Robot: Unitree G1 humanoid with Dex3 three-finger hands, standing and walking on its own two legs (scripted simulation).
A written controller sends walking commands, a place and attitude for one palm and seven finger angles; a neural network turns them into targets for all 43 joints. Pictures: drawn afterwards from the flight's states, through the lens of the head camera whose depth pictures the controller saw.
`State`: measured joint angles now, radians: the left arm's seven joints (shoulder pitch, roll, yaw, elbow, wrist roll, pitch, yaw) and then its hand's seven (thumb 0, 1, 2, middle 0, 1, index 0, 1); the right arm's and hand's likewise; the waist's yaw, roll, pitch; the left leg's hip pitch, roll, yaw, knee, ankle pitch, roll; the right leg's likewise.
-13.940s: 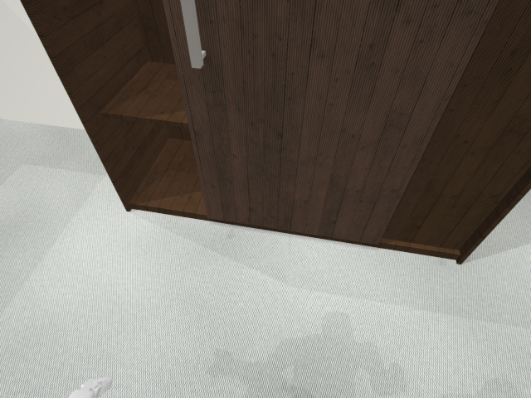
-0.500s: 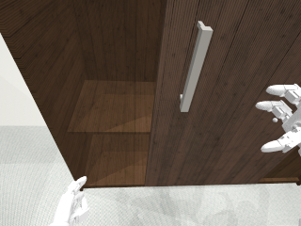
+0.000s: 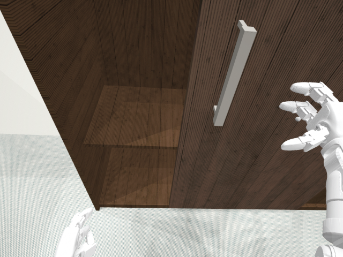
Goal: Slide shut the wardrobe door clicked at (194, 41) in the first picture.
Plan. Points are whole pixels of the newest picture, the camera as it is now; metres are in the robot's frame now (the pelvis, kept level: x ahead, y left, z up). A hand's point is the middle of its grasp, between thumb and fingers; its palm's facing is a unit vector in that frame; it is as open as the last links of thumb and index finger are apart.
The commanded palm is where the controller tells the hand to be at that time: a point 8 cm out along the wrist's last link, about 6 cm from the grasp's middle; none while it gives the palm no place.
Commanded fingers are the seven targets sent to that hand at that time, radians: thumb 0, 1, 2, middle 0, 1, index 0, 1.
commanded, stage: move the hooked fingers beside the handle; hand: right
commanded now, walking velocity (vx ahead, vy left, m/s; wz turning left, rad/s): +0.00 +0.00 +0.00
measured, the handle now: (228, 79) +0.51 -0.11 +0.19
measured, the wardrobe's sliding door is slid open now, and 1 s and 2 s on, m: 0.41 0.41 0.41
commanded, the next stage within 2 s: feel for the door with the fingertips in 1.52 s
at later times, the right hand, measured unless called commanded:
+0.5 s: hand (272, 100) +0.42 -0.20 +0.19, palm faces -0.03 +1.00 -0.03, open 13.9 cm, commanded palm +0.41 -0.24 +0.18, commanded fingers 0.00 0.50 -0.30 0.30 1.20 0.30 1.20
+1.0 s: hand (263, 95) +0.46 -0.19 +0.18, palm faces -0.03 +1.00 -0.02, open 13.9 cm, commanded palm +0.44 -0.23 +0.18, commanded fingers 0.00 0.50 -0.30 0.30 1.20 0.30 1.20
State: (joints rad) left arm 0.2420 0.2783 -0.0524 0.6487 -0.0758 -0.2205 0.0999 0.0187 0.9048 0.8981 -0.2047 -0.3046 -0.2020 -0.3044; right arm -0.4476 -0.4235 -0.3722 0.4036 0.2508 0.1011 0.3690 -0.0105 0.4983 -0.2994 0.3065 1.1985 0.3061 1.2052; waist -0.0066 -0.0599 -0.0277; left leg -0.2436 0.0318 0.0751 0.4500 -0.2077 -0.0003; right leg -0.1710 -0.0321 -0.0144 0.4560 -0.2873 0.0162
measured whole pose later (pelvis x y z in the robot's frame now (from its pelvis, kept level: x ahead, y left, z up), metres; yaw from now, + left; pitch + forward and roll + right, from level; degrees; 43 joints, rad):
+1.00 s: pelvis +0.01 -0.01 +0.00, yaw +2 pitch +4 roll +1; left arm 0.37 0.27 -0.01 0.71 -0.05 -0.14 0.07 0.02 0.91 0.90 -0.20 -0.30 -0.20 -0.30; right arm -0.75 -0.40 -0.33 0.83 0.16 -0.06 0.25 -0.01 0.50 -0.30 0.30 1.20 0.30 1.20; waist 0.06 -0.05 -0.04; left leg -0.31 0.03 0.04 0.44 -0.20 -0.02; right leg -0.23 -0.03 -0.05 0.46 -0.30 0.00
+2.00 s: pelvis +0.01 -0.01 +0.00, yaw +2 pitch +4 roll +0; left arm 0.33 0.26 -0.02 0.71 -0.05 -0.15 0.06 0.02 0.91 0.90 -0.20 -0.30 -0.20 -0.30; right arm -0.78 -0.29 -0.27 0.81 0.15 -0.07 0.16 -0.01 0.50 -0.30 0.31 1.20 0.31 1.21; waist 0.06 -0.05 -0.04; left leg -0.32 0.03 0.04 0.46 -0.20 -0.01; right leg -0.24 -0.03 -0.05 0.47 -0.30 0.00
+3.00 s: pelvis +0.00 -0.01 +0.00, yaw +2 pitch +4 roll +0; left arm 0.33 0.25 -0.02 0.71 -0.05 -0.15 0.05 0.02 0.91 0.90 -0.20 -0.30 -0.20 -0.30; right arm -0.79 -0.26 -0.24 0.81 0.14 -0.08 0.11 -0.01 0.50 -0.30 0.31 1.20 0.31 1.21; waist 0.05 -0.05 -0.04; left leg -0.33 0.03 0.04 0.47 -0.20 -0.01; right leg -0.25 -0.03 -0.05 0.49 -0.30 0.00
